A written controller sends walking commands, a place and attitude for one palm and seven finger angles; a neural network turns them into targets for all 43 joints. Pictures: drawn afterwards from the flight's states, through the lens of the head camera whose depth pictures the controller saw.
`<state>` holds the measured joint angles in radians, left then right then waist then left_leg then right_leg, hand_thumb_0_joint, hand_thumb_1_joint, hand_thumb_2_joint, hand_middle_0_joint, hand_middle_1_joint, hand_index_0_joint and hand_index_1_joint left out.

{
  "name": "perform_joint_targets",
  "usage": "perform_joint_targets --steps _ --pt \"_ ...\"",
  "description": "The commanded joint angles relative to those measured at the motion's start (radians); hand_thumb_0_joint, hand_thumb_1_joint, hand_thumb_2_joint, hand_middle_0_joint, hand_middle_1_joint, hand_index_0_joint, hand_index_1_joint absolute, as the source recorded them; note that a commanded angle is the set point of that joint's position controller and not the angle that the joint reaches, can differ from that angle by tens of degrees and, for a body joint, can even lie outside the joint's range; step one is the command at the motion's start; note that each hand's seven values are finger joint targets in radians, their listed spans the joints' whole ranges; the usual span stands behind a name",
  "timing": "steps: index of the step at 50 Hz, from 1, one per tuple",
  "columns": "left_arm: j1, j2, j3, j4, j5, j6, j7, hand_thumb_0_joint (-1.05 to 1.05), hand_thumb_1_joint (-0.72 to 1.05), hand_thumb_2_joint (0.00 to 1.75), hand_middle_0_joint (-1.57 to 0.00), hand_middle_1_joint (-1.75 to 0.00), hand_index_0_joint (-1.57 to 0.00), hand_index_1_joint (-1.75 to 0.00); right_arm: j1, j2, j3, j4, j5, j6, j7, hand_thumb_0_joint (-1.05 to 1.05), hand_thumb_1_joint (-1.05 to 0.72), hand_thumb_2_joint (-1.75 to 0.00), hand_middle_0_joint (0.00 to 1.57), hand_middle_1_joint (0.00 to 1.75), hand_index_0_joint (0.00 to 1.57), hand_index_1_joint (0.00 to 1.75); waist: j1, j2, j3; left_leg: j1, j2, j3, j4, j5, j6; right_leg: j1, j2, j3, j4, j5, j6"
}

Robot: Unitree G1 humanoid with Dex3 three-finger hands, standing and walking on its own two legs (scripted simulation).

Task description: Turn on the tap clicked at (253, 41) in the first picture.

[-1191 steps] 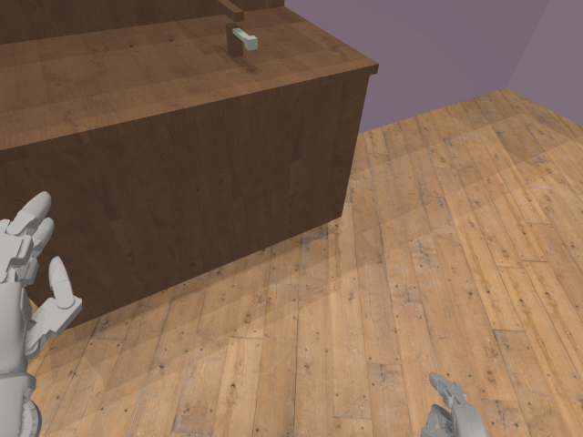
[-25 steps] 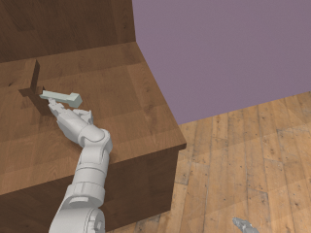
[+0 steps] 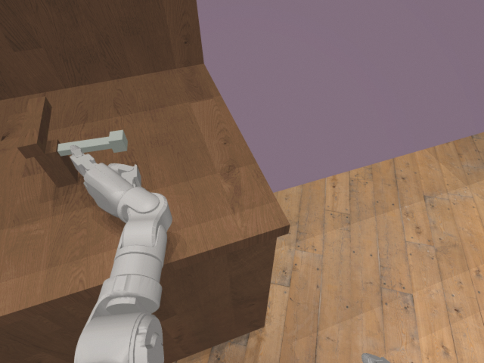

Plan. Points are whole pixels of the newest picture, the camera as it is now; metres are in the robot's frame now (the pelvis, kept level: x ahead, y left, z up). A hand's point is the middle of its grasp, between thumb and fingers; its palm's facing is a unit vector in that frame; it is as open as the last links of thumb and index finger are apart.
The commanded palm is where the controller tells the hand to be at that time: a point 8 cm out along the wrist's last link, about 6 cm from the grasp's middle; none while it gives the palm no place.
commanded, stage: lift the hand up off the lever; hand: left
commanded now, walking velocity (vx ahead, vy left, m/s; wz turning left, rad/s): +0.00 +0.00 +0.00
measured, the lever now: (118, 141) +0.47 +0.25 +0.12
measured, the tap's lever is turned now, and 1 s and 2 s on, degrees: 83 83 83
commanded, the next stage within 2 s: none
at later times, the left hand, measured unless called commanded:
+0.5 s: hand (117, 169) +0.40 +0.22 +0.12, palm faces +0.82 -0.56 -0.08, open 7.8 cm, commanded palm +0.34 +0.23 +0.14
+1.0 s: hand (111, 169) +0.37 +0.22 +0.15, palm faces +0.81 -0.58 -0.05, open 7.8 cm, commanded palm +0.32 +0.23 +0.15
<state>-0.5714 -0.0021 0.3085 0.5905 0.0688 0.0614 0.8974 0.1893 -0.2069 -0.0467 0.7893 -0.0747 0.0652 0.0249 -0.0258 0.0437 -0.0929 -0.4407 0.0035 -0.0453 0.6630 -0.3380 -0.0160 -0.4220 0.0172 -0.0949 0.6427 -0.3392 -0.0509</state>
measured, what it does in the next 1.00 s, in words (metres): stands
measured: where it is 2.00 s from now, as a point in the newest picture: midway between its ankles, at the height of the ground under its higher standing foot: outside the picture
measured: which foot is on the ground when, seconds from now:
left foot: down 0.00-1.00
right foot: down 0.00-1.00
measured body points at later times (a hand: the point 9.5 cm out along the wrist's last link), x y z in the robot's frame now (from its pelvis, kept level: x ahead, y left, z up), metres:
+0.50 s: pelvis +0.01 +0.00 +0.01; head +0.01 -0.01 +0.46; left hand +0.35 +0.25 +0.13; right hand +0.18 -0.22 -0.10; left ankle +0.00 +0.13 -0.72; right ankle -0.01 -0.08 -0.72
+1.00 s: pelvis +0.00 +0.00 +0.01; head -0.01 -0.02 +0.46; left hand +0.32 +0.24 +0.16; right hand +0.18 -0.22 -0.10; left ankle +0.00 +0.13 -0.72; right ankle -0.01 -0.08 -0.72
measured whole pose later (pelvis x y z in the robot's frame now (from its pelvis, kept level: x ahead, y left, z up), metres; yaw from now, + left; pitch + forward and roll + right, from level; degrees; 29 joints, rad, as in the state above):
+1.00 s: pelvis +0.00 +0.00 +0.01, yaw +1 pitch +1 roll +0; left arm -0.46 -0.01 0.22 0.30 0.00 0.27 0.83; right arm 0.08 -0.19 -0.02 0.79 -0.04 0.05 0.00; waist 0.04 0.04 -0.05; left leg -0.26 0.00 -0.05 0.53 -0.28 -0.02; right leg -0.24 0.01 -0.10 0.51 -0.29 -0.05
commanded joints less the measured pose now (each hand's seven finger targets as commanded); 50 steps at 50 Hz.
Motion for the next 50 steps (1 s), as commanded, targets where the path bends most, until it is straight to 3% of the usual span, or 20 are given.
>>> perform_joint_targets --steps 1,4,13,14,18,19,21,24,26,29,31,33,34,36,38,39,41,44,46,50 --pt "-0.390 0.140 -0.033 -0.248 0.029 -0.029 -0.002 0.00 0.90 0.90 -0.15 -0.15 -0.15 -0.15 -0.106 -0.114 -0.027 -0.139 0.009 -0.039 -0.008 0.00 -0.90 -0.90 0.20 0.30 0.20 0.30 0.019 -0.088 -0.303 0.108 -0.008 0.037 -0.068 0.326 0.027 0.204 -0.028 0.024 -0.100 0.335 0.026" --pt "-0.368 0.158 -0.023 -0.291 0.030 -0.012 -0.006 0.00 0.90 0.90 -0.15 -0.15 -0.15 -0.15 -0.116 -0.114 -0.028 -0.137 0.008 -0.037 -0.012 0.00 -0.90 -0.90 0.20 0.30 0.20 0.30 0.031 -0.050 -0.312 0.134 -0.008 0.039 -0.075 0.353 0.022 0.222 -0.025 0.023 -0.106 0.350 0.021" --pt "-0.331 0.092 -0.094 -0.356 0.009 0.036 -0.031 0.00 0.90 0.90 -0.15 -0.15 -0.15 -0.15 -0.159 -0.105 -0.018 -0.147 0.021 -0.041 -0.019 0.00 -0.90 -0.90 0.20 0.30 0.20 0.30 0.027 -0.095 -0.265 0.166 -0.007 0.042 -0.095 0.362 0.024 0.241 -0.036 0.024 -0.135 0.372 0.028" --pt "-0.331 0.131 -0.061 -0.347 0.008 0.041 -0.033 0.00 0.90 0.90 -0.15 -0.15 -0.15 -0.15 -0.163 -0.110 -0.020 -0.139 0.020 -0.037 -0.025 0.00 -0.90 -0.90 0.20 0.30 0.20 0.30 0.031 -0.095 -0.248 0.166 -0.006 0.037 -0.106 0.353 0.022 0.242 -0.033 0.022 -0.144 0.348 0.025" --pt "-0.362 0.116 -0.085 -0.368 0.009 0.049 -0.038 0.00 0.90 0.90 -0.15 -0.15 -0.15 -0.15 -0.184 -0.099 -0.012 -0.141 0.024 -0.041 -0.030 0.00 -0.90 -0.90 0.20 0.30 0.20 0.30 0.029 -0.075 -0.250 0.177 -0.008 0.041 -0.108 0.330 0.025 0.241 -0.040 0.033 -0.160 0.326 0.028" --pt "-0.363 0.153 -0.055 -0.366 0.012 0.050 -0.040 0.00 0.90 0.90 -0.15 -0.15 -0.15 -0.15 -0.184 -0.104 -0.014 -0.133 0.023 -0.039 -0.034 0.00 -0.90 -0.90 0.20 0.30 0.20 0.30 0.035 -0.077 -0.246 0.176 -0.006 0.033 -0.118 0.316 0.022 0.242 -0.036 0.030 -0.166 0.294 0.026" --pt "-0.407 0.110 -0.102 -0.376 0.016 0.050 -0.044 0.00 0.90 0.90 -0.15 -0.15 -0.15 -0.15 -0.196 -0.095 -0.008 -0.133 0.025 -0.044 -0.033 0.00 -0.90 -0.90 0.20 0.30 0.20 0.30 0.025 -0.038 -0.233 0.192 -0.004 0.034 -0.120 0.309 0.021 0.222 -0.037 0.030 -0.170 0.269 0.023" --pt "-0.367 0.142 -0.069 -0.371 0.008 0.059 -0.047 0.00 0.90 0.90 -0.15 -0.15 -0.15 -0.15 -0.191 -0.104 -0.012 -0.135 0.022 -0.043 -0.037 0.00 -0.90 -0.90 0.20 0.30 0.20 0.30 0.039 -0.052 -0.265 0.199 -0.008 0.031 -0.122 0.341 0.018 0.253 -0.033 0.028 -0.163 0.311 0.021" --pt "-0.362 0.083 -0.121 -0.400 0.002 0.066 -0.053 0.00 0.90 0.90 -0.15 -0.15 -0.15 -0.15 -0.195 -0.096 -0.009 -0.146 0.026 -0.045 -0.032 0.00 -0.90 -0.90 0.20 0.30 0.20 0.30 0.036 -0.045 -0.275 0.219 -0.006 0.034 -0.119 0.384 0.014 0.260 -0.035 0.023 -0.153 0.354 0.019" --pt "-0.304 0.124 -0.079 -0.419 -0.006 0.087 -0.056 0.00 0.90 0.90 -0.15 -0.15 -0.15 -0.15 -0.189 -0.104 -0.014 -0.146 0.025 -0.038 -0.032 0.00 -0.90 -0.90 0.20 0.30 0.20 0.30 0.055 -0.051 -0.294 0.235 -0.003 0.028 -0.121 0.467 0.002 0.292 -0.031 0.013 -0.137 0.427 0.015" --pt "-0.302 0.070 -0.129 -0.469 -0.010 0.100 -0.058 0.00 0.90 0.90 -0.15 -0.15 -0.15 -0.15 -0.201 -0.097 -0.012 -0.158 0.028 -0.040 -0.025 0.00 -0.90 -0.90 0.20 0.30 0.20 0.30 0.051 -0.061 -0.298 0.248 -0.001 0.032 -0.116 0.497 -0.001 0.297 -0.033 0.011 -0.133 0.457 0.016" --pt "-0.278 0.068 -0.125 -0.484 -0.014 0.117 -0.055 0.00 0.90 0.90 -0.15 -0.15 -0.15 -0.15 -0.201 -0.097 -0.013 -0.158 0.028 -0.042 -0.022 0.00 -0.90 -0.90 0.20 0.30 0.20 0.30 0.055 -0.072 -0.296 0.256 0.000 0.036 -0.115 0.512 -0.001 0.306 -0.034 0.011 -0.137 0.482 0.019" --pt "-0.236 0.123 -0.075 -0.483 -0.019 0.122 -0.056 0.00 0.90 0.90 -0.15 -0.15 -0.15 -0.15 -0.203 -0.102 -0.016 -0.158 0.028 -0.036 -0.028 0.00 -0.90 -0.90 0.20 0.30 0.20 0.30 0.068 -0.095 -0.293 0.252 0.002 0.030 -0.126 0.515 -0.003 0.324 -0.031 0.008 -0.141 0.480 0.019" --pt "-0.272 0.071 -0.127 -0.517 -0.020 0.136 -0.059 0.00 0.90 0.90 -0.15 -0.15 -0.15 -0.15 -0.229 -0.094 -0.006 -0.163 0.034 -0.038 -0.023 0.00 -0.90 -0.90 0.20 0.30 0.20 0.30 0.061 -0.076 -0.255 0.241 0.001 0.036 -0.137 0.487 -0.003 0.311 -0.036 0.010 -0.152 0.447 0.018" --pt "-0.291 0.073 -0.130 -0.521 -0.015 0.145 -0.054 0.00 0.90 0.90 -0.15 -0.15 -0.15 -0.15 -0.234 -0.094 -0.006 -0.155 0.033 -0.047 -0.023 0.00 -0.90 -0.90 0.20 0.30 0.20 0.30 0.061 -0.081 -0.249 0.250 0.001 0.036 -0.140 0.467 0.000 0.301 -0.033 0.011 -0.163 0.423 0.018" --pt "-0.269 0.123 -0.086 -0.518 -0.016 0.146 -0.055 0.00 0.90 0.90 -0.15 -0.15 -0.15 -0.15 -0.235 -0.098 -0.010 -0.152 0.033 -0.046 -0.029 0.00 -0.90 -0.90 0.20 0.30 0.20 0.30 0.069 -0.083 -0.250 0.253 0.003 0.031 -0.149 0.468 -0.003 0.310 -0.030 0.010 -0.167 0.411 0.017" --pt "-0.293 0.078 -0.130 -0.543 -0.014 0.148 -0.055 0.00 0.90 0.90 -0.15 -0.15 -0.15 -0.15 -0.252 -0.089 -0.002 -0.157 0.035 -0.052 -0.024 0.00 -0.90 -0.90 0.20 0.30 0.20 0.30 0.068 -0.061 -0.252 0.254 0.000 0.037 -0.150 0.450 0.000 0.307 -0.035 0.015 -0.171 0.397 0.019" --pt "-0.268 0.141 -0.077 -0.513 -0.018 0.155 -0.059 0.00 0.90 0.90 -0.15 -0.15 -0.15 -0.15 -0.254 -0.096 -0.004 -0.144 0.036 -0.050 -0.032 0.00 -0.90 -0.90 0.20 0.30 0.20 0.30 0.073 -0.062 -0.234 0.245 -0.001 0.034 -0.165 0.399 0.005 0.309 -0.033 0.020 -0.194 0.342 0.021" --pt "-0.303 0.092 -0.123 -0.521 -0.020 0.154 -0.063 0.00 0.90 0.90 -0.15 -0.15 -0.15 -0.15 -0.263 -0.089 0.004 -0.146 0.040 -0.057 -0.031 0.00 -0.90 -0.90 0.20 0.30 0.20 0.30 0.060 -0.068 -0.224 0.250 -0.003 0.039 -0.169 0.381 0.011 0.303 -0.039 0.025 -0.203 0.338 0.023" --pt "-0.306 0.111 -0.110 -0.498 -0.031 0.158 -0.071 0.00 0.90 0.90 -0.15 -0.15 -0.15 -0.15 -0.277 -0.091 0.006 -0.142 0.046 -0.063 -0.039 0.00 -0.90 -0.90 0.20 0.30 0.20 0.30 0.061 -0.081 -0.199 0.241 -0.006 0.036 -0.190 0.306 0.017 0.297 -0.041 0.033 -0.236 0.249 0.028"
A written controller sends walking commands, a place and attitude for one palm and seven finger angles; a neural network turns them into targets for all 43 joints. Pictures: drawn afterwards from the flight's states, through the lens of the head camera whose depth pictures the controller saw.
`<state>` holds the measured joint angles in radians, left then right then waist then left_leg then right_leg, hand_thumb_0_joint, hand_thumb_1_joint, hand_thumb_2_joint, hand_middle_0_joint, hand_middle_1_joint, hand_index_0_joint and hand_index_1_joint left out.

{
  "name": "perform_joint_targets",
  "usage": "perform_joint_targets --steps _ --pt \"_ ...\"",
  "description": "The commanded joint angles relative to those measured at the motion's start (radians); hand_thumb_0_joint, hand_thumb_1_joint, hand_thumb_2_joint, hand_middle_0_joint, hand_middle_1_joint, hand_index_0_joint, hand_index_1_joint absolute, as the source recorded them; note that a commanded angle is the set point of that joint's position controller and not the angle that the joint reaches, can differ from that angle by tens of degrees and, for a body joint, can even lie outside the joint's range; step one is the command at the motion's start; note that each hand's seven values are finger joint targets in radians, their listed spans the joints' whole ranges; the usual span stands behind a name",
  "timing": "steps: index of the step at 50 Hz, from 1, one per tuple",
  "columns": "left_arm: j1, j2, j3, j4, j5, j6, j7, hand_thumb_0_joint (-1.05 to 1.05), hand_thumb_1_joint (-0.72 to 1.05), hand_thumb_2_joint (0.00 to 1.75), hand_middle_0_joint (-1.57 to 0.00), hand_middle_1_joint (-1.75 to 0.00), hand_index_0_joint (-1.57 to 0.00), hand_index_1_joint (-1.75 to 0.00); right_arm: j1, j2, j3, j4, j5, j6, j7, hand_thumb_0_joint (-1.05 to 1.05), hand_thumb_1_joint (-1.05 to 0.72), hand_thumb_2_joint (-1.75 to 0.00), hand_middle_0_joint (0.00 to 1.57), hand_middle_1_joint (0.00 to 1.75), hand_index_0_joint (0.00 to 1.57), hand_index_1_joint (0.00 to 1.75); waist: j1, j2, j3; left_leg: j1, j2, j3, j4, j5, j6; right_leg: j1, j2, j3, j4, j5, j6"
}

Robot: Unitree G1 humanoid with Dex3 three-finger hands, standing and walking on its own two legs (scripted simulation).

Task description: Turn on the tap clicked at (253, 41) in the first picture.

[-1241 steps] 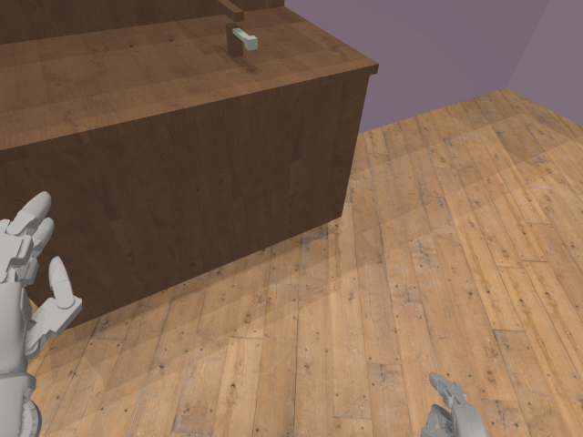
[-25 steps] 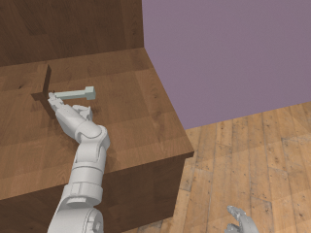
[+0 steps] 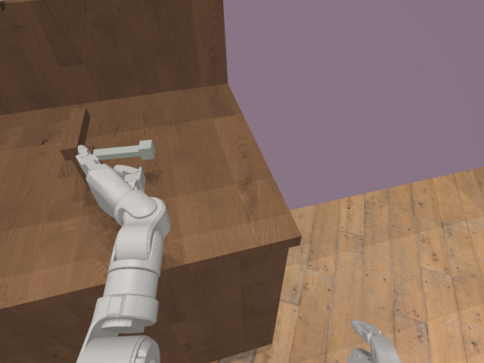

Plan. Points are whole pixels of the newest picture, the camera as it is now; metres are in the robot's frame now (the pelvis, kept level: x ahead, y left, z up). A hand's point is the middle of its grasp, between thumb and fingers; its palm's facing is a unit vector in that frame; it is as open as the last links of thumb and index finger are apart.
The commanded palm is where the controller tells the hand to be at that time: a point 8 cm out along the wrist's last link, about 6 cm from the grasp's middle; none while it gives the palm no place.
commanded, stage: lift the hand up off the lever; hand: left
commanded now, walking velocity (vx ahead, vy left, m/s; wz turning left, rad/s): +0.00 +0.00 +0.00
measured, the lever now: (146, 149) +0.48 +0.24 +0.11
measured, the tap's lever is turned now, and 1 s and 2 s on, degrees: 83 83 83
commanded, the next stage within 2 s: draw the hand back beside the body in 1.04 s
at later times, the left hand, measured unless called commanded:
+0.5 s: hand (149, 164) +0.38 +0.19 +0.15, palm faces +0.79 -0.62 -0.04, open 7.8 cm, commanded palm +0.32 +0.21 +0.16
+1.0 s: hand (145, 159) +0.38 +0.20 +0.17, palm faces +0.77 -0.63 -0.03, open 7.8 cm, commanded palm +0.32 +0.22 +0.17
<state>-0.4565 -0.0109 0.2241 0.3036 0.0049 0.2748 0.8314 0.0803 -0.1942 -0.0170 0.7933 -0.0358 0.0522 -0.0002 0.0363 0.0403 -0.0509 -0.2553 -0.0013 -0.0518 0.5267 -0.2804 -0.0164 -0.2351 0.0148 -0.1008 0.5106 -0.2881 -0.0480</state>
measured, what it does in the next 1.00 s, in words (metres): stands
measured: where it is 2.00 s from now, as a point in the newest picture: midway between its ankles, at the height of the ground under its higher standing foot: outside the picture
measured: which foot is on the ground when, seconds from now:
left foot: down 0.00-1.00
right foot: down 0.00-1.00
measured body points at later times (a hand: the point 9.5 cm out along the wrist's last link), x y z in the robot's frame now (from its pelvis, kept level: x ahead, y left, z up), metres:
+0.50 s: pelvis +0.01 +0.00 +0.00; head -0.01 -0.03 +0.45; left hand +0.34 +0.22 +0.16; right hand +0.19 -0.22 -0.11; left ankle +0.00 +0.13 -0.74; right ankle -0.01 -0.08 -0.74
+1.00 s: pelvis +0.01 -0.01 +0.01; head -0.01 -0.03 +0.45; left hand +0.33 +0.23 +0.17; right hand +0.22 -0.21 -0.09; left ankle +0.00 +0.13 -0.74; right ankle -0.01 -0.08 -0.74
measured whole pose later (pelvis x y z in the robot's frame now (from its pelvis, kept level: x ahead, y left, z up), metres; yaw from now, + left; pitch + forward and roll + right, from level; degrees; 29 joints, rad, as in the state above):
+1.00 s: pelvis +0.01 -0.01 +0.01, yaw +0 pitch -2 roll +0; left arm -0.46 -0.01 0.20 0.21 -0.03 0.40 0.79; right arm 0.02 -0.19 0.00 0.80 -0.01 0.05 -0.01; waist 0.06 0.05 -0.04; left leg -0.16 0.01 -0.06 0.44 -0.26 -0.03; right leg -0.14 0.02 -0.11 0.43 -0.27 -0.06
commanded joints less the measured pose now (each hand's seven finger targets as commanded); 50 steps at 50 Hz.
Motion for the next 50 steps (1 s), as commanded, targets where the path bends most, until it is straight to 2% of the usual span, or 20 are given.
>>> perform_joint_targets --steps 1,4,6,9,12,14,18,19,23,24,27,29,30,33,34,35,39,42,47,50 --pt "-0.431 0.117 -0.027 -0.193 0.032 -0.054 -0.007 0.00 0.90 0.90 -0.15 -0.15 -0.15 -0.15 -0.172 -0.103 -0.022 -0.142 0.008 -0.053 -0.015 0.00 -0.90 -0.90 0.20 0.30 0.20 0.30 -0.004 -0.086 -0.226 0.049 -0.002 0.043 -0.056 0.218 0.022 0.105 -0.042 0.044 -0.118 0.171 0.029" --pt "-0.479 0.143 -0.016 -0.168 0.037 -0.054 -0.009 0.00 0.90 0.90 -0.15 -0.15 -0.15 -0.15 -0.182 -0.106 -0.021 -0.125 0.011 -0.060 -0.024 0.00 -0.90 -0.90 0.20 0.30 0.20 0.30 -0.008 -0.061 -0.189 0.038 -0.007 0.039 -0.074 0.136 0.023 0.086 -0.039 0.052 -0.143 0.083 0.026" --pt "-0.550 0.087 -0.078 -0.190 0.046 -0.061 -0.006 0.00 0.90 0.90 -0.15 -0.15 -0.15 -0.15 -0.187 -0.099 -0.017 -0.126 0.009 -0.074 -0.020 0.00 -0.90 -0.90 0.20 0.30 0.20 0.30 -0.019 -0.033 -0.206 0.053 -0.007 0.039 -0.072 0.131 0.021 0.071 -0.041 0.049 -0.133 0.083 0.024" --pt "-0.529 0.126 -0.036 -0.185 0.043 -0.060 0.004 0.00 0.90 0.90 -0.15 -0.15 -0.15 -0.15 -0.174 -0.106 -0.026 -0.124 0.002 -0.077 -0.021 0.00 -0.90 -0.90 0.20 0.30 0.20 0.30 -0.004 -0.045 -0.249 0.064 -0.008 0.032 -0.074 0.168 0.015 0.095 -0.033 0.041 -0.119 0.113 0.021" --pt "-0.505 0.081 -0.064 -0.173 0.042 -0.040 0.006 0.00 0.90 0.90 -0.15 -0.15 -0.15 -0.15 -0.177 -0.102 -0.026 -0.132 0.002 -0.072 -0.014 0.00 -0.90 -0.90 0.20 0.30 0.20 0.30 -0.002 -0.060 -0.254 0.073 -0.003 0.039 -0.067 0.217 0.013 0.103 -0.037 0.036 -0.111 0.161 0.020" --pt "-0.456 0.132 -0.008 -0.172 0.037 -0.028 0.010 0.00 0.90 0.90 -0.15 -0.15 -0.15 -0.15 -0.170 -0.110 -0.030 -0.137 0.001 -0.060 -0.015 0.00 -0.90 -0.90 0.20 0.30 0.20 0.30 0.018 -0.078 -0.273 0.080 -0.002 0.036 -0.075 0.272 0.009 0.138 -0.031 0.030 -0.104 0.209 0.016" --pt "-0.404 0.121 -0.008 -0.233 0.027 -0.003 0.009 0.00 0.90 0.90 -0.15 -0.15 -0.15 -0.15 -0.175 -0.102 -0.026 -0.162 0.005 -0.042 -0.006 0.00 -0.90 -0.90 0.20 0.30 0.20 0.30 0.028 -0.101 -0.295 0.087 0.002 0.053 -0.062 0.364 0.011 0.195 -0.044 0.032 -0.086 0.371 0.024" --pt "-0.375 0.174 0.036 -0.232 0.026 -0.001 0.005 0.00 0.90 0.90 -0.15 -0.15 -0.15 -0.15 -0.178 -0.108 -0.029 -0.156 0.006 -0.033 -0.008 0.00 -0.90 -0.90 0.20 0.30 0.20 0.30 0.037 -0.092 -0.294 0.090 0.005 0.049 -0.069 0.366 0.010 0.203 -0.042 0.033 -0.091 0.361 0.023" --pt "-0.399 0.119 -0.024 -0.319 0.031 0.004 0.000 0.00 0.90 0.90 -0.15 -0.15 -0.15 -0.15 -0.190 -0.100 -0.026 -0.166 0.009 -0.041 -0.001 0.00 -0.90 -0.90 0.20 0.30 0.20 0.30 0.026 -0.087 -0.283 0.115 0.009 0.059 -0.058 0.405 0.013 0.200 -0.044 0.033 -0.087 0.414 0.023" --pt "-0.372 0.146 -0.004 -0.341 0.026 0.002 -0.006 0.00 0.90 0.90 -0.15 -0.15 -0.15 -0.15 -0.192 -0.104 -0.030 -0.165 0.008 -0.041 -0.004 0.00 -0.90 -0.90 0.20 0.30 0.20 0.30 0.033 -0.075 -0.289 0.128 0.009 0.057 -0.060 0.421 0.010 0.205 -0.040 0.028 -0.087 0.415 0.022" --pt "-0.403 0.076 -0.081 -0.362 0.026 0.018 -0.019 0.00 0.90 0.90 -0.15 -0.15 -0.15 -0.15 -0.208 -0.099 -0.023 -0.159 0.013 -0.053 0.000 0.00 -0.90 -0.90 0.20 0.30 0.20 0.30 0.016 -0.063 -0.256 0.134 0.008 0.055 -0.060 0.388 0.012 0.172 -0.043 0.029 -0.100 0.367 0.023" --pt "-0.384 0.138 -0.031 -0.356 0.017 0.026 -0.024 0.00 0.90 0.90 -0.15 -0.15 -0.15 -0.15 -0.209 -0.105 -0.026 -0.147 0.016 -0.054 -0.008 0.00 -0.90 -0.90 0.20 0.30 0.20 0.30 0.023 -0.055 -0.256 0.137 0.005 0.051 -0.069 0.361 0.011 0.177 -0.039 0.033 -0.114 0.327 0.023" --pt "-0.402 0.087 -0.076 -0.360 0.016 0.029 -0.028 0.00 0.90 0.90 -0.15 -0.15 -0.15 -0.15 -0.216 -0.101 -0.019 -0.151 0.018 -0.057 -0.006 0.00 -0.90 -0.90 0.20 0.30 0.20 0.30 0.016 -0.058 -0.240 0.135 0.004 0.052 -0.074 0.360 0.011 0.170 -0.043 0.033 -0.114 0.327 0.022" --pt "-0.422 0.076 -0.090 -0.356 0.013 0.040 -0.031 0.00 0.90 0.90 -0.15 -0.15 -0.15 -0.15 -0.225 -0.099 -0.018 -0.142 0.018 -0.067 -0.010 0.00 -0.90 -0.90 0.20 0.30 0.20 0.30 0.012 -0.074 -0.236 0.139 0.000 0.049 -0.076 0.332 0.015 0.164 -0.044 0.037 -0.128 0.305 0.026" --pt "-0.395 0.114 -0.052 -0.327 0.009 0.047 -0.035 0.00 0.90 0.90 -0.15 -0.15 -0.15 -0.15 -0.224 -0.104 -0.021 -0.134 0.019 -0.062 -0.014 0.00 -0.90 -0.90 0.20 0.30 0.20 0.30 0.021 -0.088 -0.223 0.134 0.000 0.040 -0.089 0.314 0.010 0.165 -0.037 0.029 -0.135 0.260 0.023" --pt "-0.429 0.068 -0.095 -0.343 0.008 0.047 -0.037 0.00 0.90 0.90 -0.15 -0.15 -0.15 -0.15 -0.233 -0.100 -0.014 -0.142 0.022 -0.066 -0.012 0.00 -0.90 -0.90 0.20 0.30 0.20 0.30 0.014 -0.081 -0.221 0.140 0.001 0.045 -0.089 0.312 0.013 0.158 -0.044 0.034 -0.138 0.264 0.025" --pt "-0.396 0.138 -0.031 -0.335 0.008 0.059 -0.036 0.00 0.90 0.90 -0.15 -0.15 -0.15 -0.15 -0.234 -0.099 -0.017 -0.137 0.021 -0.054 -0.016 0.00 -0.90 -0.90 0.20 0.30 0.20 0.30 0.032 -0.063 -0.248 0.140 -0.002 0.044 -0.095 0.321 0.010 0.194 -0.044 0.039 -0.139 0.289 0.026" --pt "-0.421 0.093 -0.070 -0.342 0.008 0.068 -0.036 0.00 0.90 0.90 -0.15 -0.15 -0.15 -0.15 -0.249 -0.092 -0.010 -0.142 0.024 -0.053 -0.010 0.00 -0.90 -0.90 0.20 0.30 0.20 0.30 0.025 -0.059 -0.230 0.139 0.000 0.049 -0.092 0.310 0.013 0.180 -0.049 0.041 -0.146 0.281 0.026" --pt "-0.403 0.133 -0.023 -0.307 -0.001 0.070 -0.037 0.00 0.90 0.90 -0.15 -0.15 -0.15 -0.15 -0.243 -0.093 -0.008 -0.145 0.027 -0.048 -0.015 0.00 -0.90 -0.90 0.20 0.30 0.20 0.30 0.031 -0.108 -0.224 0.127 0.001 0.048 -0.099 0.303 0.018 0.198 -0.055 0.049 -0.153 0.308 0.038" --pt "-0.417 0.153 -0.012 -0.310 0.004 0.065 -0.042 0.00 0.90 0.90 -0.15 -0.15 -0.15 -0.15 -0.243 -0.095 -0.007 -0.144 0.030 -0.043 -0.016 0.00 -0.90 -0.90 0.20 0.30 0.20 0.30 0.031 -0.077 -0.223 0.135 0.004 0.053 -0.101 0.307 0.020 0.191 -0.054 0.050 -0.156 0.290 0.033"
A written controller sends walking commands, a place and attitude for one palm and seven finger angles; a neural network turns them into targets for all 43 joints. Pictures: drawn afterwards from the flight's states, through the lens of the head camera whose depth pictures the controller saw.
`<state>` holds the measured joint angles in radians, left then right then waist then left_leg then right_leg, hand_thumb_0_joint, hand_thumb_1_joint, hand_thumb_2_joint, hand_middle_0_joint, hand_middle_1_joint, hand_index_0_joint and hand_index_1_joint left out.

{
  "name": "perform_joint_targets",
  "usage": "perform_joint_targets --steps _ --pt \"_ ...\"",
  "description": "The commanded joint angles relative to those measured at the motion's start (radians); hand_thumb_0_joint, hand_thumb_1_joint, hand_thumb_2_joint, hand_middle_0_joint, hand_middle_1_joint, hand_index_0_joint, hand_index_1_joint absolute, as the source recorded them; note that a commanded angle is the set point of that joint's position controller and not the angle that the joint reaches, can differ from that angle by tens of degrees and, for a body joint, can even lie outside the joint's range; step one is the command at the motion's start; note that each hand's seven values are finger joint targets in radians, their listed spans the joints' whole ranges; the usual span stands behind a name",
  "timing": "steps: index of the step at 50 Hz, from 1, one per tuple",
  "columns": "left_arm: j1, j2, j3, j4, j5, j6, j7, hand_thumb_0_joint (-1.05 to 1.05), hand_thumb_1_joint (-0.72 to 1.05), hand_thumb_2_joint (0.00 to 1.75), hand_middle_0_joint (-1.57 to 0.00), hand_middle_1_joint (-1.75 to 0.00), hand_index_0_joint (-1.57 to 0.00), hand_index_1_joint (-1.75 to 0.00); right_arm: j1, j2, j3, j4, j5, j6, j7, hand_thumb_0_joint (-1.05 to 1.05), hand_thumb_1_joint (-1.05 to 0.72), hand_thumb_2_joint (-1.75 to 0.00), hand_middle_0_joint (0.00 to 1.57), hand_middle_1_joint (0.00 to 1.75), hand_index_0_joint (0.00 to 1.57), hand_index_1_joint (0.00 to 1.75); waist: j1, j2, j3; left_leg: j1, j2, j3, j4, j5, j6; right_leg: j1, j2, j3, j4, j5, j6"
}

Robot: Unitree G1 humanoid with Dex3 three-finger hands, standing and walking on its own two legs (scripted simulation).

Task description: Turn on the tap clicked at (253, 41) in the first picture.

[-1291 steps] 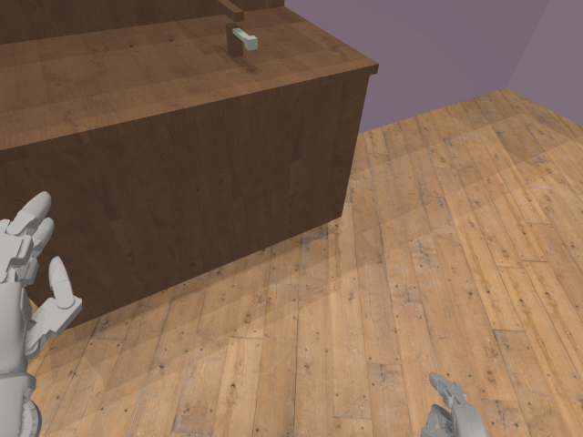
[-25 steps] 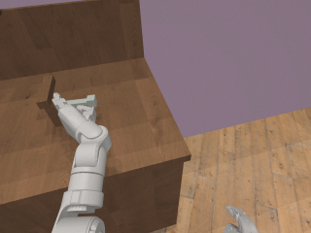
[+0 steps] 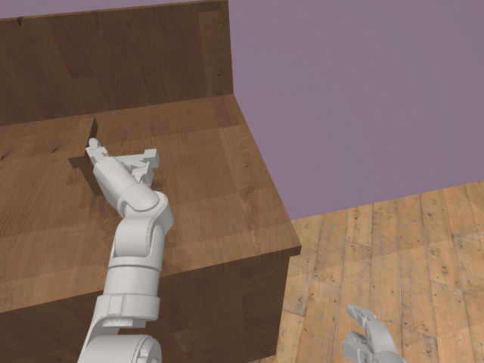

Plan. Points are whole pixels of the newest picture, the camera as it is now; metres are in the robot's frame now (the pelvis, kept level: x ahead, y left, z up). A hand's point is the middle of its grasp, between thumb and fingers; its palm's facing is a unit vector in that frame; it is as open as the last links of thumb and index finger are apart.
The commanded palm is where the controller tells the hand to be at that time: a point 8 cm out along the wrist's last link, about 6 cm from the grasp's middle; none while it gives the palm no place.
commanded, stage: lift the hand up off the lever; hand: left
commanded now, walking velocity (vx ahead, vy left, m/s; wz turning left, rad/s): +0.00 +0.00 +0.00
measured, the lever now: (151, 158) +0.47 +0.25 +0.10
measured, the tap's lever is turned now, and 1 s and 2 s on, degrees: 83 83 83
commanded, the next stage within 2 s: draw the hand back beside the body in 0.04 s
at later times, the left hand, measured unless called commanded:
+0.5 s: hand (135, 203) +0.30 +0.21 +0.14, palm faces +0.31 -0.93 -0.22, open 7.7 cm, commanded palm +0.27 +0.24 +0.17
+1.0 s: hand (93, 232) +0.24 +0.24 +0.16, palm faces +0.29 -0.91 -0.29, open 7.5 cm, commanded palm +0.20 +0.28 +0.17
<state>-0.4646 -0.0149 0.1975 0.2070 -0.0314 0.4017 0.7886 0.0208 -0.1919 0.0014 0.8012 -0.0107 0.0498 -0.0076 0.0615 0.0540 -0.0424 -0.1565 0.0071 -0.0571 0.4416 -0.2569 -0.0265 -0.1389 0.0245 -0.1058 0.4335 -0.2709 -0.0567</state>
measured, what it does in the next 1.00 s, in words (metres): stands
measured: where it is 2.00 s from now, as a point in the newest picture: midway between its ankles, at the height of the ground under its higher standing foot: outside the picture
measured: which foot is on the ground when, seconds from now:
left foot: down 0.00-1.00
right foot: down 0.00-1.00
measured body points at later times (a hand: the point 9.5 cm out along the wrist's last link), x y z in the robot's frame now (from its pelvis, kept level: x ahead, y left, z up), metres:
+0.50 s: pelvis +0.00 +0.01 +0.00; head -0.02 -0.01 +0.45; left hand +0.28 +0.26 +0.16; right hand +0.17 -0.23 -0.09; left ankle -0.01 +0.14 -0.74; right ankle -0.02 -0.08 -0.74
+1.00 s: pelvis -0.02 +0.03 +0.01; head -0.04 +0.01 +0.46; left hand +0.22 +0.28 +0.17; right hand +0.15 -0.20 -0.09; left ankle -0.01 +0.14 -0.74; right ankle -0.02 -0.07 -0.74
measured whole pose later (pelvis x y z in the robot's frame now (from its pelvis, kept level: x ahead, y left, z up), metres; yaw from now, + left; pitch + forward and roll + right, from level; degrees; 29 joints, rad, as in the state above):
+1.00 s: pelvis -0.02 +0.03 +0.01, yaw -3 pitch -6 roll +0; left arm 0.22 0.31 0.18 -0.22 -0.07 -0.09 0.12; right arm 0.16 -0.21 0.01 0.66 0.00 -0.01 -0.05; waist 0.04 0.07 0.07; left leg -0.04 0.00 0.01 0.35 -0.20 0.01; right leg -0.03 0.02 -0.04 0.32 -0.18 -0.02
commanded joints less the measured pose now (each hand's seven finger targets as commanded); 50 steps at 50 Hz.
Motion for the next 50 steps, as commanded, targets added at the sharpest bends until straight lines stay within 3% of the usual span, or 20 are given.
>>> perform_joint_targets --steps 1,4,7,8,9,10,12,14,17,18,19,20,23,28,29,31,36,39,41,50 --pt "-0.425 0.137 -0.007 -0.229 0.045 -0.065 0.000 0.00 0.90 0.90 -0.15 -0.15 -0.15 -0.15 -0.183 -0.095 -0.026 -0.153 0.002 -0.043 -0.007 0.00 -0.90 -0.90 0.20 0.30 0.20 0.30 0.004 -0.083 -0.237 0.037 -0.004 0.056 -0.014 0.291 0.029 0.095 -0.061 0.052 -0.072 0.277 0.038" --pt "-0.417 0.155 0.002 -0.248 0.046 -0.074 -0.003 0.00 0.90 0.90 -0.15 -0.15 -0.15 -0.15 -0.175 -0.101 -0.033 -0.151 -0.001 -0.049 -0.007 0.00 -0.90 -0.90 0.20 0.30 0.20 0.30 0.007 -0.054 -0.252 0.049 -0.003 0.051 -0.011 0.315 0.025 0.093 -0.054 0.045 -0.062 0.282 0.033" --pt "-0.422 0.095 -0.055 -0.280 0.045 -0.078 -0.006 0.00 0.90 0.90 -0.15 -0.15 -0.15 -0.15 -0.167 -0.102 -0.034 -0.157 -0.003 -0.061 -0.001 0.00 -0.90 -0.90 0.20 0.30 0.20 0.30 -0.005 -0.067 -0.268 0.068 -0.003 0.052 0.000 0.363 0.023 0.093 -0.054 0.039 -0.044 0.339 0.031" --pt "-0.326 0.072 -0.250 -0.386 0.113 -0.091 -0.178 0.00 0.90 0.90 -0.15 -0.15 -0.15 -0.15 -0.096 -0.140 -0.037 -0.170 -0.014 -0.025 -0.019 0.00 -0.90 -0.90 0.20 0.30 0.20 0.30 -0.069 -0.111 -0.266 0.117 -0.010 0.067 0.011 0.415 0.048 0.096 -0.041 0.068 0.014 0.476 0.027" --pt "-0.293 0.176 -0.139 -0.454 0.091 -0.096 -0.252 0.00 0.90 0.90 -0.15 -0.16 -0.15 -0.16 -0.084 -0.139 -0.052 -0.204 -0.003 -0.012 -0.039 0.00 -0.90 -0.90 0.20 0.30 0.20 0.30 -0.041 -0.084 -0.333 0.145 -0.009 0.067 0.008 0.464 0.056 0.144 -0.038 0.068 0.016 0.541 0.021" --pt "-0.227 0.193 -0.149 -0.488 0.079 -0.096 -0.322 0.00 0.90 0.90 -0.15 -0.16 -0.15 -0.16 -0.081 -0.130 -0.039 -0.227 0.006 0.000 -0.053 0.00 -0.90 -0.90 0.20 0.30 0.20 0.30 -0.030 -0.091 -0.329 0.149 -0.012 0.069 0.001 0.476 0.059 0.168 -0.037 0.074 0.021 0.588 0.028" --pt "-0.086 0.279 -0.065 -0.483 0.010 -0.081 -0.461 0.00 0.90 0.90 -0.16 -0.16 -0.16 -0.16 -0.080 -0.130 -0.022 -0.248 0.021 0.027 -0.075 0.00 -0.90 -0.90 0.20 0.30 0.20 0.30 -0.014 -0.130 -0.286 0.127 -0.012 0.067 -0.019 0.455 0.059 0.196 -0.035 0.084 0.006 0.627 0.034" --pt "0.051 0.335 0.071 -0.476 -0.071 -0.033 -0.488 0.00 0.90 0.90 -0.16 -0.17 -0.16 -0.17 -0.125 -0.115 -0.007 -0.274 0.041 0.041 -0.089 0.00 -0.90 -0.90 0.20 0.30 0.20 0.30 0.035 -0.103 -0.233 0.089 -0.015 0.072 -0.046 0.412 0.051 0.217 -0.030 0.081 -0.025 0.562 0.032" --pt "0.071 0.304 0.083 -0.588 -0.093 0.012 -0.419 0.00 0.90 0.90 -0.16 -0.18 -0.16 -0.18 -0.167 -0.099 0.006 -0.303 0.055 0.029 -0.079 0.00 -0.90 -0.90 0.20 0.30 0.20 0.30 0.042 -0.124 -0.169 0.066 -0.016 0.069 -0.059 0.369 0.047 0.176 -0.027 0.079 -0.050 0.453 0.037" --pt "0.213 0.479 0.064 -0.514 -0.060 -0.114 -0.525 0.00 0.90 0.90 -0.16 -0.18 -0.16 -0.18 -0.072 -0.131 -0.005 -0.275 0.015 0.022 -0.062 0.00 -0.90 -0.90 0.20 0.30 0.20 0.30 -0.029 -0.145 -0.097 0.065 0.007 0.071 -0.047 0.327 0.060 0.124 -0.049 0.105 -0.049 0.524 0.061" --pt "0.241 0.549 0.152 -0.513 -0.069 -0.182 -0.558 0.00 0.90 0.90 -0.16 -0.19 -0.16 -0.19 -0.061 -0.130 -0.016 -0.287 0.022 0.016 -0.053 0.00 -0.90 -0.90 0.20 0.30 0.20 0.30 0.005 -0.071 -0.148 0.060 -0.004 0.076 -0.055 0.324 0.061 0.154 -0.049 0.108 -0.047 0.510 0.050" --pt "0.196 0.497 0.076 -0.584 -0.061 -0.248 -0.589 0.00 0.90 0.90 -0.16 -0.19 -0.16 -0.19 -0.068 -0.114 -0.008 -0.309 0.022 -0.002 -0.046 0.00 -0.90 -0.90 0.20 0.30 0.20 0.30 -0.007 0.003 -0.149 0.082 -0.009 0.085 -0.059 0.331 0.063 0.150 -0.053 0.114 -0.051 0.492 0.046" --pt "0.151 0.472 0.008 -0.662 -0.050 -0.379 -0.619 0.00 0.90 0.90 -0.17 -0.20 -0.17 -0.20 -0.053 -0.118 -0.014 -0.319 0.020 -0.065 -0.043 0.00 -0.90 -0.90 0.20 0.30 0.20 0.30 -0.026 0.071 -0.129 0.158 -0.005 0.079 -0.068 0.322 0.060 0.097 -0.035 0.108 -0.091 0.386 0.034" --pt "0.199 0.431 -0.047 -0.589 -0.037 -0.472 -0.634 0.00 0.90 0.90 -0.17 -0.21 -0.17 -0.21 -0.031 -0.137 -0.022 -0.311 0.016 -0.112 -0.050 0.00 -0.90 -0.90 0.20 0.30 0.20 0.30 -0.039 -0.065 -0.052 0.177 -0.001 0.063 -0.105 0.218 0.068 0.046 -0.019 0.096 -0.139 0.234 0.035" --pt "0.229 0.430 -0.043 -0.563 -0.034 -0.479 -0.637 0.00 0.90 0.90 -0.17 -0.22 -0.17 -0.22 -0.029 -0.138 -0.023 -0.305 0.019 -0.111 -0.051 0.00 -0.90 -0.90 0.20 0.30 0.20 0.30 -0.038 -0.026 -0.032 0.176 -0.002 0.064 -0.115 0.197 0.065 0.037 -0.019 0.096 -0.151 0.200 0.033" --pt "0.269 0.433 -0.034 -0.565 -0.033 -0.503 -0.640 0.00 0.90 0.90 -0.17 -0.22 -0.17 -0.22 -0.027 -0.140 -0.021 -0.306 0.017 -0.111 -0.049 0.00 -0.90 -0.90 0.20 0.30 0.20 0.30 -0.030 -0.067 -0.041 0.167 -0.002 0.054 -0.129 0.184 0.065 0.056 -0.019 0.091 -0.153 0.181 0.031" --pt "0.382 0.489 0.058 -0.592 -0.033 -0.540 -0.646 0.00 0.90 0.90 -0.18 -0.24 -0.18 -0.24 -0.033 -0.130 -0.022 -0.308 0.008 -0.101 -0.048 0.00 -0.90 -0.90 0.20 0.30 0.20 0.30 -0.008 -0.050 -0.068 0.140 -0.003 0.056 -0.138 0.192 0.060 0.112 -0.025 0.094 -0.164 0.191 0.028" --pt "0.417 0.515 0.093 -0.615 -0.032 -0.548 -0.650 0.00 0.90 0.90 -0.18 -0.25 -0.18 -0.25 -0.036 -0.126 -0.021 -0.310 0.008 -0.097 -0.046 0.00 -0.90 -0.90 0.20 0.30 0.20 0.30 -0.005 0.014 -0.040 0.127 -0.001 0.052 -0.145 0.188 0.053 0.112 -0.024 0.095 -0.175 0.179 0.022" --pt "0.443 0.499 0.087 -0.621 -0.036 -0.552 -0.653 0.00 0.90 0.90 -0.18 -0.25 -0.18 -0.25 -0.037 -0.123 -0.020 -0.318 0.007 -0.099 -0.046 0.00 -0.90 -0.90 0.20 0.30 0.20 0.30 -0.006 -0.023 -0.032 0.121 0.004 0.050 -0.144 0.178 0.055 0.106 -0.023 0.091 -0.176 0.169 0.023" --pt "0.528 0.472 0.075 -0.674 -0.033 -0.565 -0.655 0.00 0.90 0.90 -0.19 -0.28 -0.19 -0.28 -0.027 -0.132 -0.026 -0.314 0.008 -0.123 -0.047 0.00 -0.90 -0.90 0.20 0.30 0.20 0.30 -0.016 -0.014 -0.011 0.127 0.009 0.037 -0.148 0.163 0.052 0.085 -0.022 0.089 -0.178 0.143 0.022"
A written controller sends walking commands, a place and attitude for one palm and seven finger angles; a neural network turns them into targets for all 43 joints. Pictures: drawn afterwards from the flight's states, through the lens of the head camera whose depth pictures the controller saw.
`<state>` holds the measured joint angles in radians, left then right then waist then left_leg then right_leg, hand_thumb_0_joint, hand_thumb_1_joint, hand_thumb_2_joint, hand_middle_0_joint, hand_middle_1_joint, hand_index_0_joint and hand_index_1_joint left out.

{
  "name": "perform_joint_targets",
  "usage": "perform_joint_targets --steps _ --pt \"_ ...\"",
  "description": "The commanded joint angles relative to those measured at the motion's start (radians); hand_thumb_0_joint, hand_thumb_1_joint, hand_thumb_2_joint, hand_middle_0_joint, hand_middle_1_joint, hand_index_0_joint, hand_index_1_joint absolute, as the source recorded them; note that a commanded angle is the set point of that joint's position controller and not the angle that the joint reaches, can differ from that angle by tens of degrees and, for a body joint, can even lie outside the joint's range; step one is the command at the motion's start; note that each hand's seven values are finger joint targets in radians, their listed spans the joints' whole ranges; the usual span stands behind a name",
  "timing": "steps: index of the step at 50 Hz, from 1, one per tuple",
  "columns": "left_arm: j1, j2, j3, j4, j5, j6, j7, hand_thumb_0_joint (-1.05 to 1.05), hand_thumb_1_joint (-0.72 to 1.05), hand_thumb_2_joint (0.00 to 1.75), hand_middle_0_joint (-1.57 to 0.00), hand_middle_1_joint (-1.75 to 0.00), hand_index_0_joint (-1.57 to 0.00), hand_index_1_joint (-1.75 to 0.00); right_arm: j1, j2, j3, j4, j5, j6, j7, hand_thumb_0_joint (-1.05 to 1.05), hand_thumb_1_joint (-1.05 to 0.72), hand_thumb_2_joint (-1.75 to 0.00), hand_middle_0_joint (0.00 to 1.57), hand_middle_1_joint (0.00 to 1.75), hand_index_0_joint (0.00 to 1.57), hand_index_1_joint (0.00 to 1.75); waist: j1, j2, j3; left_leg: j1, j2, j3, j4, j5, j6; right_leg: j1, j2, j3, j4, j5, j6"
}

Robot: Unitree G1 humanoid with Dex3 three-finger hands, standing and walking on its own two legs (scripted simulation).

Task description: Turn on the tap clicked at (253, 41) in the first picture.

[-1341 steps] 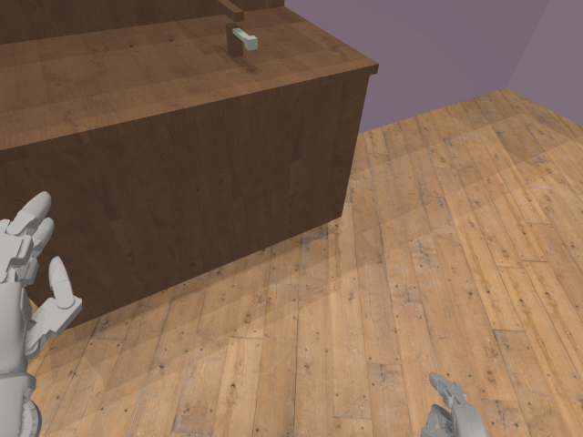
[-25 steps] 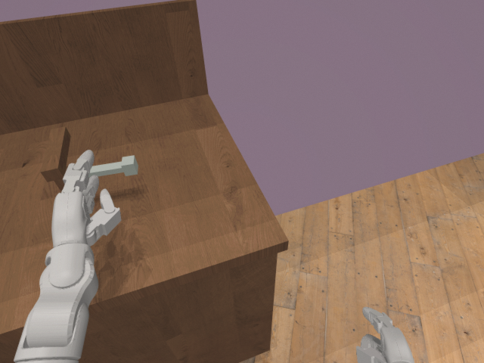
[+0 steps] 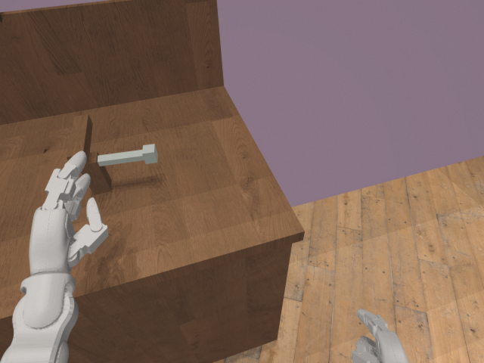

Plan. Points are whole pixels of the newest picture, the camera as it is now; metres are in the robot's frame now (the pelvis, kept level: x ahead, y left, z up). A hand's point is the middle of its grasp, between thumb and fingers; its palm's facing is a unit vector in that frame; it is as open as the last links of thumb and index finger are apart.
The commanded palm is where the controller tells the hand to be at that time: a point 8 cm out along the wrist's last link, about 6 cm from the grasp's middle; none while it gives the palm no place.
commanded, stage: draw the hand back beside the body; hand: left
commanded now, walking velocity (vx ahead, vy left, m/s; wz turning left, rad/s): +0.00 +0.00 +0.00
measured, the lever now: (150, 153) +0.47 +0.25 +0.09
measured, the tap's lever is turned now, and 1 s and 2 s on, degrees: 83 83 83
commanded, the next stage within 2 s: step back with the hand held close in 0.62 s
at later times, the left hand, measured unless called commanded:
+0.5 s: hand (67, 257) +0.20 +0.25 +0.15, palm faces +0.44 -0.84 -0.33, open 7.4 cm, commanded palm +0.16 +0.29 +0.16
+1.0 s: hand (77, 261) +0.20 +0.24 +0.15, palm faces +0.34 -0.84 -0.43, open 7.4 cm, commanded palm +0.15 +0.28 +0.17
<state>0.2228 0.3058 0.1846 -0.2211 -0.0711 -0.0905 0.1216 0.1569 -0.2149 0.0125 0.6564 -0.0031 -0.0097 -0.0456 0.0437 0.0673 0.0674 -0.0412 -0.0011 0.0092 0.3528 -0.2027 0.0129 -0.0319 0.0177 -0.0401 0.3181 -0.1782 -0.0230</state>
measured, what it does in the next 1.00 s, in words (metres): stands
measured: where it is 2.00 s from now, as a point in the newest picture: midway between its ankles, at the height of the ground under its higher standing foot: outside the picture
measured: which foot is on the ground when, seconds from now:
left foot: down 0.00-1.00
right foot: down 0.00-1.00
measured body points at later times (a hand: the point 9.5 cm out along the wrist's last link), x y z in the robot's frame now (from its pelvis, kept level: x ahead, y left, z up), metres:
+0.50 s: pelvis +0.01 +0.00 +0.00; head -0.01 -0.02 +0.45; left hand +0.17 +0.29 +0.17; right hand +0.21 -0.21 -0.09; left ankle +0.00 +0.11 -0.75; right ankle +0.01 -0.10 -0.75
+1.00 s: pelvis -0.01 +0.00 -0.01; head +0.01 -0.02 +0.44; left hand +0.17 +0.28 +0.17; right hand +0.18 -0.23 -0.10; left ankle +0.00 +0.11 -0.75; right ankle +0.01 -0.11 -0.75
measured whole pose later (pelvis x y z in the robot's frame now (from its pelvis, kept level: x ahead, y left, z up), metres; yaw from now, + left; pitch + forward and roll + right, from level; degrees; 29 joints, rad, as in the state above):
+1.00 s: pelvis -0.01 +0.00 -0.01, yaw +0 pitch -1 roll +0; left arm 0.49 0.35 0.29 -0.44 -0.07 -0.13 0.10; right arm 0.14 -0.24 -0.01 0.56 0.01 0.02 -0.06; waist 0.02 0.07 0.04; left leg -0.21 -0.01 0.01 0.45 -0.22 0.02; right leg -0.21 0.01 -0.04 0.42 -0.20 -0.01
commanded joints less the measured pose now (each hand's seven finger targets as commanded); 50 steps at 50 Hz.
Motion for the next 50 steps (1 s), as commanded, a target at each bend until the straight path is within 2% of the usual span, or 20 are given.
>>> perform_joint_targets --steps 1,6,10,13,14,16,19,23,26,28,29,33,37,38,39,41,43,45,49,50 --pt "-0.156 0.154 0.089 -0.270 0.008 -0.076 0.013 0.00 0.90 0.90 -0.19 -0.28 -0.19 -0.28 -0.164 -0.109 -0.039 -0.170 0.001 -0.066 -0.008 0.00 -0.90 -0.90 0.20 0.30 0.20 0.30 0.004 -0.010 -0.131 0.021 0.017 -0.029 -0.057 0.116 0.011 -0.018 -0.013 0.023 -0.060 0.058 -0.014" --pt "-0.061 0.172 0.125 -0.319 0.008 -0.079 0.018 0.00 0.90 0.90 -0.20 -0.30 -0.20 -0.30 -0.159 -0.111 -0.045 -0.168 -0.002 -0.075 -0.005 0.00 -0.90 -0.90 0.20 0.30 0.20 0.30 0.013 -0.022 -0.137 0.017 0.020 -0.033 -0.046 0.161 0.009 -0.004 -0.016 0.020 -0.046 0.096 -0.014" --pt "-0.006 0.173 0.143 -0.325 0.006 -0.075 0.017 0.00 0.90 0.90 -0.20 -0.30 -0.20 -0.30 -0.154 -0.109 -0.043 -0.166 -0.001 -0.077 -0.003 0.00 -0.90 -0.90 0.20 0.30 0.20 0.30 0.011 0.002 -0.093 -0.010 0.020 -0.039 -0.046 0.142 0.005 -0.020 -0.018 0.019 -0.044 0.078 -0.016" --pt "0.049 0.184 0.168 -0.350 0.004 -0.076 0.017 0.00 0.90 0.90 -0.20 -0.30 -0.20 -0.30 -0.147 -0.111 -0.048 -0.170 -0.003 -0.079 -0.003 0.00 -0.90 -0.90 0.20 0.30 0.20 0.30 0.018 -0.023 -0.126 -0.006 0.022 -0.038 -0.032 0.183 0.006 -0.002 -0.019 0.018 -0.033 0.114 -0.017" --pt "0.067 0.190 0.179 -0.354 0.003 -0.074 0.016 0.00 0.90 0.90 -0.20 -0.30 -0.20 -0.30 -0.149 -0.112 -0.050 -0.170 -0.003 -0.078 -0.003 0.00 -0.90 -0.90 0.20 0.30 0.20 0.30 0.018 0.005 -0.115 -0.008 0.021 -0.038 -0.032 0.178 0.005 -0.007 -0.019 0.020 -0.038 0.110 -0.017" --pt "0.101 0.178 0.177 -0.349 -0.001 -0.072 0.015 0.00 0.90 0.90 -0.20 -0.30 -0.20 -0.30 -0.145 -0.110 -0.049 -0.170 -0.003 -0.078 -0.003 0.00 -0.90 -0.90 0.20 0.30 0.20 0.30 0.018 -0.028 -0.099 -0.019 0.024 -0.036 -0.027 0.181 0.007 -0.015 -0.021 0.016 -0.034 0.116 -0.015" --pt "0.051 0.176 0.162 -0.392 0.005 -0.072 0.015 0.00 0.90 0.90 -0.20 -0.30 -0.20 -0.30 -0.149 -0.113 -0.048 -0.169 0.001 -0.083 -0.003 0.00 -0.90 -0.90 0.20 0.30 0.20 0.30 0.007 0.030 -0.098 -0.011 0.021 -0.040 -0.025 0.161 0.004 -0.031 -0.021 0.020 -0.035 0.094 -0.016" --pt "0.045 0.177 0.160 -0.351 0.004 -0.068 0.022 0.00 0.90 0.90 -0.20 -0.30 -0.20 -0.30 -0.147 -0.113 -0.047 -0.165 -0.001 -0.090 -0.011 0.00 -0.90 -0.90 0.20 0.30 0.20 0.30 0.010 -0.035 -0.090 -0.015 0.019 -0.041 -0.024 0.141 0.012 -0.039 -0.021 0.015 -0.034 0.077 -0.013" --pt "0.052 0.184 0.170 -0.354 0.004 -0.070 0.023 0.00 0.90 0.90 -0.20 -0.30 -0.20 -0.30 -0.146 -0.112 -0.045 -0.165 -0.002 -0.092 -0.012 0.00 -0.90 -0.90 0.20 0.30 0.20 0.30 0.015 -0.003 -0.112 -0.013 0.015 -0.043 -0.025 0.136 0.010 -0.025 -0.024 0.017 -0.030 0.075 -0.014" --pt "0.059 0.181 0.169 -0.359 0.001 -0.070 0.020 0.00 0.90 0.90 -0.20 -0.30 -0.20 -0.30 -0.148 -0.111 -0.046 -0.166 -0.002 -0.090 -0.010 0.00 -0.90 -0.90 0.20 0.30 0.20 0.30 0.016 -0.032 -0.113 -0.017 0.016 -0.042 -0.021 0.151 0.011 -0.020 -0.025 0.016 -0.026 0.091 -0.014" --pt "0.047 0.192 0.175 -0.379 0.004 -0.072 0.020 0.00 0.90 0.90 -0.20 -0.30 -0.20 -0.30 -0.151 -0.112 -0.045 -0.166 0.000 -0.090 -0.010 0.00 -0.90 -0.90 0.20 0.30 0.20 0.30 0.014 0.013 -0.120 -0.014 0.015 -0.045 -0.022 0.158 0.007 -0.016 -0.023 0.018 -0.025 0.094 -0.017" --pt "0.089 0.185 0.179 -0.346 -0.002 -0.068 0.019 0.00 0.90 0.90 -0.20 -0.30 -0.20 -0.30 -0.148 -0.108 -0.046 -0.166 -0.002 -0.088 -0.008 0.00 -0.90 -0.90 0.20 0.30 0.20 0.30 0.019 -0.037 -0.102 -0.026 0.017 -0.039 -0.015 0.163 0.011 -0.020 -0.025 0.015 -0.026 0.109 -0.014" --pt "0.029 0.189 0.168 -0.432 0.003 -0.080 0.018 0.00 0.90 0.90 -0.20 -0.30 -0.20 -0.30 -0.150 -0.107 -0.045 -0.178 0.001 -0.093 -0.006 0.00 -0.90 -0.90 0.20 0.30 0.20 0.30 0.016 0.029 -0.138 -0.010 0.016 -0.041 -0.013 0.172 0.007 -0.010 -0.029 0.018 -0.017 0.115 -0.016" --pt "-0.089 0.355 0.339 -0.514 -0.008 -0.118 0.027 0.00 0.90 0.90 -0.20 -0.30 -0.20 -0.30 -0.151 -0.115 -0.036 -0.221 0.014 -0.083 -0.012 0.00 -0.90 -0.90 0.20 0.30 0.20 0.30 0.004 0.027 -0.062 -0.080 0.052 -0.066 0.025 0.143 0.029 -0.097 -0.081 0.108 -0.042 0.207 -0.005" --pt "-0.086 0.349 0.332 -0.476 -0.004 -0.132 0.022 0.00 0.90 0.90 -0.20 -0.30 -0.20 -0.30 -0.156 -0.105 -0.031 -0.199 0.011 -0.077 -0.018 0.00 -0.90 -0.90 0.20 0.30 0.20 0.30 0.001 0.027 -0.062 -0.093 0.047 -0.085 0.033 0.129 0.025 -0.103 -0.106 0.115 -0.035 0.230 -0.010" --pt "0.154 0.193 0.228 -0.336 0.003 -0.111 0.001 0.00 0.90 0.90 -0.20 -0.30 -0.20 -0.30 -0.120 -0.109 -0.042 -0.200 0.004 -0.056 -0.015 0.00 -0.90 -0.90 0.20 0.30 0.20 0.30 -0.007 -0.073 -0.118 -0.065 0.068 -0.080 0.066 0.254 0.027 -0.115 -0.114 0.081 0.008 0.309 0.005" --pt "0.236 0.161 0.201 -0.339 0.002 -0.100 -0.009 0.00 0.90 0.90 -0.20 -0.30 -0.20 -0.30 -0.107 -0.118 -0.052 -0.222 0.006 -0.036 -0.012 0.00 -0.90 -0.90 0.20 0.30 0.20 0.30 -0.010 -0.055 -0.191 -0.046 0.088 -0.074 0.081 0.347 0.028 -0.106 -0.118 0.072 0.045 0.343 0.013" --pt "0.264 0.168 0.203 -0.368 0.003 -0.096 -0.009 0.00 0.90 0.90 -0.20 -0.30 -0.20 -0.30 -0.104 -0.124 -0.055 -0.237 0.008 -0.021 -0.014 0.00 -0.90 -0.90 0.20 0.30 0.20 0.30 -0.011 -0.028 -0.223 -0.051 0.101 -0.077 0.076 0.400 0.027 -0.113 -0.110 0.062 0.074 0.321 0.018" --pt "0.243 0.255 0.268 -0.452 0.006 -0.097 0.007 0.00 0.90 0.90 -0.20 -0.30 -0.20 -0.30 -0.110 -0.127 -0.061 -0.259 0.008 -0.008 -0.026 0.00 -0.90 -0.90 0.20 0.30 0.20 0.30 -0.010 -0.038 -0.235 -0.109 0.104 -0.095 0.075 0.338 0.027 -0.135 -0.111 0.075 0.092 0.270 0.017" --pt "0.246 0.239 0.258 -0.452 0.007 -0.097 0.010 0.00 0.90 0.90 -0.20 -0.30 -0.20 -0.30 -0.107 -0.119 -0.061 -0.261 0.008 -0.007 -0.029 0.00 -0.90 -0.90 0.20 0.30 0.20 0.30 -0.011 -0.037 -0.235 -0.128 0.105 -0.097 0.075 0.315 0.027 -0.135 -0.113 0.076 0.097 0.255 0.017"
